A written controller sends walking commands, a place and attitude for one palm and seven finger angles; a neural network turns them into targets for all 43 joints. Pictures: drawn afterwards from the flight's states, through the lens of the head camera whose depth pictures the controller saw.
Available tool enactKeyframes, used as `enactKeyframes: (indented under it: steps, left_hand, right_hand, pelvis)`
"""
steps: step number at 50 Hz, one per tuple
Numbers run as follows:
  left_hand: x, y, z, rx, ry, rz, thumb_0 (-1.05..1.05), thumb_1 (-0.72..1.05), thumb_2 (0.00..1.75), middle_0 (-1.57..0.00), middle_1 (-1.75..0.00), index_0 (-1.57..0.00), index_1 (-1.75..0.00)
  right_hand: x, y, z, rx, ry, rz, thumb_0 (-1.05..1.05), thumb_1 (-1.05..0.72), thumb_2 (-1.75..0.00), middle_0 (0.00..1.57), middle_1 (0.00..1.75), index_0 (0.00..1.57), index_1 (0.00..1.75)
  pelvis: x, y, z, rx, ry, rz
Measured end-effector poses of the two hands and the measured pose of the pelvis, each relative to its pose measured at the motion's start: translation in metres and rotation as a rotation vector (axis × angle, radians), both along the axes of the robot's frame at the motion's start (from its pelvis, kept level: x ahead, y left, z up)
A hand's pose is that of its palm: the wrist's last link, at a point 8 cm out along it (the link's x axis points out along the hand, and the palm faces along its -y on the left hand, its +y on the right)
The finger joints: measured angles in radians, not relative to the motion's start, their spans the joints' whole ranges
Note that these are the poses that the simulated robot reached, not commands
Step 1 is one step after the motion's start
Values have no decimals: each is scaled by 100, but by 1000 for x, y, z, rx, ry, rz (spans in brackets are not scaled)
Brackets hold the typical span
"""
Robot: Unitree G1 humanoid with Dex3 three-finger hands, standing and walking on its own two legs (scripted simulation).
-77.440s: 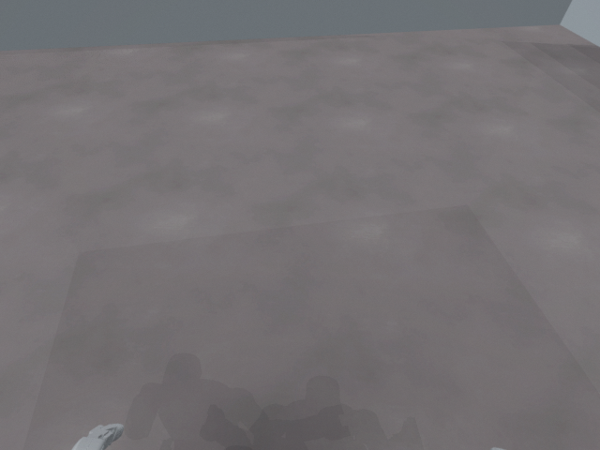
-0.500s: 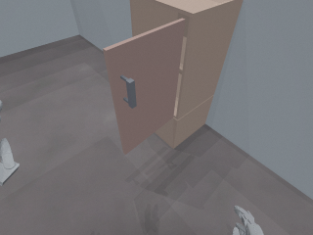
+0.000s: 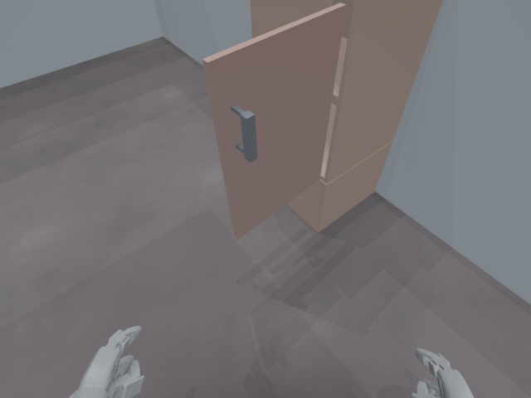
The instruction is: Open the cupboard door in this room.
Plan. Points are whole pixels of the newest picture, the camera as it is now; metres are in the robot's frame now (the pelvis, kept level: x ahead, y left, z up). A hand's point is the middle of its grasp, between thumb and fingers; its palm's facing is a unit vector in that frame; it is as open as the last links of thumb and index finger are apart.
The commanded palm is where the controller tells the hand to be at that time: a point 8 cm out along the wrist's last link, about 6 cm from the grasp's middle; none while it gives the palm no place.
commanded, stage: let the arm hang, fingers relaxed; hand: left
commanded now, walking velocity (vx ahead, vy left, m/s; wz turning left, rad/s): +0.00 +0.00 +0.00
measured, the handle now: (243, 133) +0.64 +0.07 +0.02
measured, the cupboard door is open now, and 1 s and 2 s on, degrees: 94 94 94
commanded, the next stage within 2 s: look to check the result in 0.90 s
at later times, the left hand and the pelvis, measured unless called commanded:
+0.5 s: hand out of the picture -0.01 +0.26 -0.15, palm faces +0.04 -0.94 -0.35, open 7.4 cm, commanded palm none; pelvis -0.02 +0.01 +0.01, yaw +1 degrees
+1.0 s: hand out of the picture +0.11 +0.23 -0.14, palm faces -0.01 -0.95 -0.31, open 7.4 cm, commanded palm none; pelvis +0.01 +0.00 +0.02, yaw +0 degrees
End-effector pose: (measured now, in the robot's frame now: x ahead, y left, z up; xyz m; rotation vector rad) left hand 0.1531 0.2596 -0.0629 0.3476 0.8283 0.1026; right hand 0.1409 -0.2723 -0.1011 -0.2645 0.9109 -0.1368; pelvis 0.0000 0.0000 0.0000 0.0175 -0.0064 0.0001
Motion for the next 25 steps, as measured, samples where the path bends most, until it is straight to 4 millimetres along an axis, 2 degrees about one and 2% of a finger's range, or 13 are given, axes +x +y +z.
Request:
enactKeyframes:
  steps: [3, 6, 10, 13, 16, 19, 22, 25]
  left_hand:
    - [-51, -20, -44, -94, 210, 35, 1, 90, 89, -20, -30, -20, -29]
    - [-101, -36, -67, -159, 359, 82, 1, 90, 89, -20, -30, -20, -29]
    - [-153, -27, -74, -157, 481, 170, 1, 93, 89, -21, -30, -20, -30]
    - [-180, -13, -71, -129, 549, 220, 1, 93, 89, -20, -30, -20, -30]
    - [-195, 4, -64, -88, 586, 257, 1, 92, 89, -20, -30, -20, -30]
    - [-197, 21, -57, -47, 593, 279, 1, 91, 89, -20, -30, -20, -29]
    - [-188, 34, -50, -13, 571, 285, 1, 91, 89, -20, -30, -20, -29]
    - [-170, 44, -45, 10, 529, 278, 1, 91, 89, -20, -30, -20, -29]
  right_hand:
    - [-24, -2, 0, -22, 82, -3, 0, -91, -90, 20, 30, 20, 30]
    - [-52, -2, -2, -38, 190, -3, 0, -91, -90, 20, 30, 20, 30]
    - [-86, 0, -9, -39, 322, -14, 0, -91, -90, 20, 30, 20, 30]
    - [-109, 4, -15, -27, 391, -33, 0, -91, -90, 20, 30, 20, 30]
    - [-127, 10, -20, -9, 438, -52, 0, -91, -90, 20, 30, 20, 30]
    - [-140, 15, -26, 9, 468, -67, 0, -91, -90, 20, 30, 20, 30]
    - [-147, 20, -29, 25, 484, -78, 0, -91, -90, 20, 30, 20, 30]
    - [-148, 22, -31, 35, 485, -84, 0, -91, -90, 20, 30, 20, 30]
  pelvis:
    - [-6, -2, 2, -1, -17, 4]
    - [-12, -4, 5, -9, -27, 12]
    - [-17, -5, 8, -20, -27, 21]
    - [-19, -3, 10, -27, -25, 25]
    - [-19, 0, 11, -29, -25, 25]
    - [-19, 3, 11, -26, -28, 23]
    - [-18, 6, 12, -22, -29, 22]
    - [-16, 9, 12, -17, -32, 19]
